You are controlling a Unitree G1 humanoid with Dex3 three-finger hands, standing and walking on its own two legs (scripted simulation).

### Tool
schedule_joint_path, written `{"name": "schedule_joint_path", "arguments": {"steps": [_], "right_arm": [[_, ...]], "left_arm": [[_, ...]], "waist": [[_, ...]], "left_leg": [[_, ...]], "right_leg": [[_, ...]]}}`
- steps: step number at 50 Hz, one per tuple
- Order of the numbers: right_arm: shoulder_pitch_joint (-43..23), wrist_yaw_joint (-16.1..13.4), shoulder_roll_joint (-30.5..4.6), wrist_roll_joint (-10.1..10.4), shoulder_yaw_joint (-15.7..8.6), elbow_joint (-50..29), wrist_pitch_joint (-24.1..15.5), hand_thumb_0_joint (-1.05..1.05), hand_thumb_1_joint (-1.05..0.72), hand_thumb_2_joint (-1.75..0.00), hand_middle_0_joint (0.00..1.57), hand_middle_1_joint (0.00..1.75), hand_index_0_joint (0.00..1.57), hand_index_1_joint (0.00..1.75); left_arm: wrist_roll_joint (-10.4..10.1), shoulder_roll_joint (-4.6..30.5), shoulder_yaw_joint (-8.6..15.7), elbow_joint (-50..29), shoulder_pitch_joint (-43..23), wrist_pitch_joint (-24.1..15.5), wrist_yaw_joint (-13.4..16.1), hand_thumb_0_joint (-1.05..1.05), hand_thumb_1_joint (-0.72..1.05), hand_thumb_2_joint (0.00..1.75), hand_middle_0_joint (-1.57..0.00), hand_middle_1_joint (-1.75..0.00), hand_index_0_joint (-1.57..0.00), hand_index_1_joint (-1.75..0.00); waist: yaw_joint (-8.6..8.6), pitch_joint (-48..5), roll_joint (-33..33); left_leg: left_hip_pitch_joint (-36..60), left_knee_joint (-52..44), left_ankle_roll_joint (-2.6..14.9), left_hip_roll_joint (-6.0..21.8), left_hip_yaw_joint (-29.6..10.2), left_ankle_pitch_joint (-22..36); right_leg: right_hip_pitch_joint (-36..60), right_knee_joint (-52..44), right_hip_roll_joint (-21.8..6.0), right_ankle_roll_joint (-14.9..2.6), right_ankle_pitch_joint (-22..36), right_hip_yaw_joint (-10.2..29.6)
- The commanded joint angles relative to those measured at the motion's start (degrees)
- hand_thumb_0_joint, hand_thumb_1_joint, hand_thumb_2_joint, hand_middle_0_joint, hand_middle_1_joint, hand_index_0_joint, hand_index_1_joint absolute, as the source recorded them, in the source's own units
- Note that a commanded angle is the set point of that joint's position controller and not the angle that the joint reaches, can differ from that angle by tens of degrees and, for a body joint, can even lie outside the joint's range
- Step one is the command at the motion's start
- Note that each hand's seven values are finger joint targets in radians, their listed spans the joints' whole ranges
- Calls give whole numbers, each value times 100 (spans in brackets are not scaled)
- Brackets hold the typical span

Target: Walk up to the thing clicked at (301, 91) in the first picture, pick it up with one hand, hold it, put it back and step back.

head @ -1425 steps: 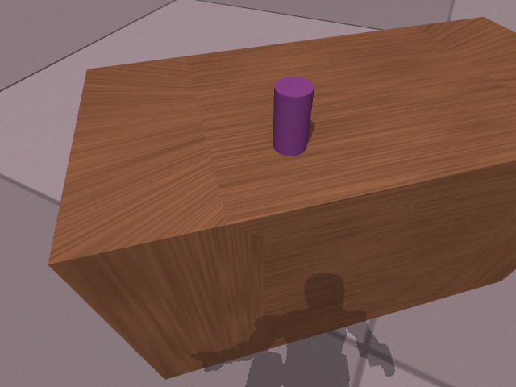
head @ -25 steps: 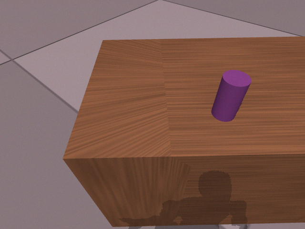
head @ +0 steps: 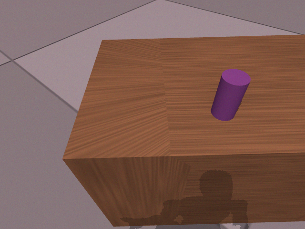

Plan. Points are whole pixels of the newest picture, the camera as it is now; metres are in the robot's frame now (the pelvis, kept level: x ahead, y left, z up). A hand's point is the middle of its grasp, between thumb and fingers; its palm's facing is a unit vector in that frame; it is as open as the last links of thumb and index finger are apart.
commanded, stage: stand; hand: right
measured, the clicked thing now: (228, 96) +0.48 -0.20 +0.09
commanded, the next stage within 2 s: step back in 0.14 s
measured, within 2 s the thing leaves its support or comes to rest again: neither
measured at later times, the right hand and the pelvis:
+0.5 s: hand out of the picture +0.04 -0.28 -0.17, palm faces +0.00 +0.92 -0.40, open 7.4 cm; pelvis -0.06 +0.01 -0.02, yaw +0 degrees
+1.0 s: hand out of the picture -0.08 -0.24 -0.17, palm faces +0.06 +0.91 -0.41, open 7.4 cm; pelvis -0.15 +0.04 -0.03, yaw -6 degrees
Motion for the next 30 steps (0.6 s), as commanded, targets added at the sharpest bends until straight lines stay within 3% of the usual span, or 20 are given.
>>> {"name": "schedule_joint_path", "arguments": {"steps": [1, 6, 7, 8, 12, 15, 17, 18, 19, 20, 21, 23, 25, 26, 27, 28, 29, 30], "right_arm": [[-165, -99, -1185, 23, -231, -334, -138, 0, -90, -90, 20, 30, 20, 30], [-187, -105, -1192, 26, -243, -350, -139, 0, -90, -90, 20, 30, 20, 30], [-339, -90, -1482, 103, -368, -439, -38, 0, -90, -90, 20, 30, 20, 30], [-243, -92, -1479, 138, -396, -523, 6, 0, -90, -90, 20, 30, 20, 30], [-199, -90, -1498, 165, -502, -718, 95, 0, -90, -90, 20, 30, 20, 30], [-261, -97, -1481, 171, -561, -905, 177, 0, -90, -90, 20, 30, 20, 30], [-285, -85, -1405, 169, -568, -1064, 220, 0, -90, -90, 20, 30, 20, 30], [-262, -72, -1282, 153, -550, -1084, 247, 0, -90, -90, 20, 30, 20, 30], [-177, -55, -1227, 126, -564, -1136, 299, 0, -90, -90, 20, 30, 20, 30], [-19, -35, -1243, 70, -578, -1165, 355, 0, -90, -90, 20, 30, 20, 30], [136, -10, -1241, 73, -577, -1164, 370, 0, -90, -90, 20, 30, 20, 30], [412, 11, -1278, 148, -618, -1173, 338, 0, -90, -90, 20, 30, 20, 30], [606, -10, -1301, 141, -630, -1191, 292, 0, -90, -90, 20, 30, 20, 30], [638, -33, -1315, 118, -618, -1199, 259, 0, -90, -90, 20, 30, 20, 30], [703, -50, -1293, 46, -617, -1192, 226, 0, -90, -90, 20, 30, 20, 30], [734, -75, -1202, -8, -605, -1183, 162, 0, -90, -90, 20, 30, 20, 30], [725, -108, -1288, -99, -650, -1192, 118, 0, -90, -90, 20, 30, 20, 30], [694, -133, -1669, -211, -748, -1229, 90, 0, -90, -90, 20, 30, 20, 30]], "left_arm": [[21, 1269, 231, -320, -179, -149, 89, 0, 90, 90, -20, -30, -20, -30], [15, 1280, 237, -327, -189, -150, 89, 0, 90, 90, -20, -30, -20, -30], [-97, 1624, 462, -501, -221, -73, 104, 0, 90, 90, -20, -30, -20, -30], [-110, 1569, 458, -573, -183, -42, 129, 0, 90, 90, -20, -30, -20, -30], [-103, 1391, 458, -824, -108, 44, 136, 0, 90, 90, -20, -30, -20, -30], [-51, 1451, 486, -1001, -140, 102, 129, 0, 90, 90, -20, -30, -20, -30], [-17, 1683, 550, -1133, -106, 109, 118, 0, 90, 90, -20, -30, -20, -30], [0, 1829, 593, -1181, -147, 110, 119, 0, 90, 90, -20, -30, -20, -30], [56, 1976, 631, -1303, -319, 104, 132, 0, 90, 90, -20, -30, -20, -30], [142, 2056, 668, -1402, -373, 82, 141, 0, 90, 90, -20, -30, -20, -30], [177, 2031, 676, -1489, -496, 83, 147, 0, 90, 90, -20, -30, -20, -30], [203, 1870, 650, -1692, -933, 109, 159, 0, 90, 90, -20, -30, -20, -30], [242, 1777, 620, -1772, -910, 133, 176, 0, 90, 90, -20, -30, -20, -30], [220, 1703, 615, -1798, -760, 158, 187, 0, 90, 90, -20, -30, -20, -30], [182, 1741, 613, -1832, -727, 195, 187, 0, 90, 90, -20, -30, -20, -30], [111, 1661, 592, -1861, -673, 256, 166, 0, 90, 90, -20, -30, -20, -30], [43, 1543, 562, -1880, -563, 317, 133, 0, 90, 90, -20, -30, -20, -30], [-6, 1286, 513, -1952, -452, 339, 137, 0, 90, 90, -20, -30, -20, -30]], "waist": [[5, -343, -87], [13, -463, -74], [56, 92, -128], [15, -51, -56], [-19, -577, 127], [-26, -738, 79], [35, -780, -276], [95, -723, -698], [82, -590, -1228], [80, -515, -1297], [-10, -454, -1258], [-185, -491, -1334], [-139, -602, -1266], [-69, -674, -1166], [-108, -686, -1059], [-151, -676, -865], [-151, -667, -383], [-64, -594, 614]], "left_leg": [[67, -286, 155, 667, -489, 829], [152, -220, 179, 695, -463, 997], [-172, 296, 293, 664, -549, 1919], [-171, 432, 355, 693, -504, 2250], [-142, 706, 627, 813, -536, 2308], [-437, 1267, 670, 611, -461, 1439], [-596, 1950, 537, 223, -285, 713], [-647, 2579, 355, -151, -74, 79], [-962, 3427, 275, -477, -35, -1643], [-1121, 4112, 277, -383, -396, -2323], [-1121, 4204, 304, -268, -568, -2348], [-993, 4273, 365, -235, -660, -2150], [-1099, 3456, 276, -158, -468, -1854], [-1240, 2790, 247, -131, -398, -1723], [-1085, 1954, 230, -75, -331, -1323], [-948, 886, 203, -149, -112, -603], [-570, 339, 188, 3, -298, 365], [-138, 207, 269, 735, -1420, 1716]], "right_leg": [[-13, -260, -602, -246, 863, 410], [58, -215, -625, -258, 1068, 423], [-417, 341, -479, -279, 2043, 410], [-395, 505, -440, -300, 2195, 308], [-390, 1061, -273, -441, 1818, 215], [-531, 1132, -482, -722, 1571, 503], [-672, 901, -929, -1048, 1809, 996], [-864, 484, -1367, -1322, 2040, 1469], [-968, 184, -1855, -1688, 2184, 1974], [-1162, 146, -2065, -1900, 2013, 2161], [-1386, 236, -2027, -1895, 1874, 1951], [-1567, 453, -1654, -1613, 1745, 1409], [-1159, 796, -1397, -1377, 1768, 1233], [-755, 1002, -1316, -1278, 1757, 1220], [-649, 1282, -1211, -1106, 1734, 1122], [-452, 1604, -990, -962, 1682, 968], [-737, 2107, -671, -740, 1303, 758], [-1554, 2943, 29, -492, 240, 545]]}}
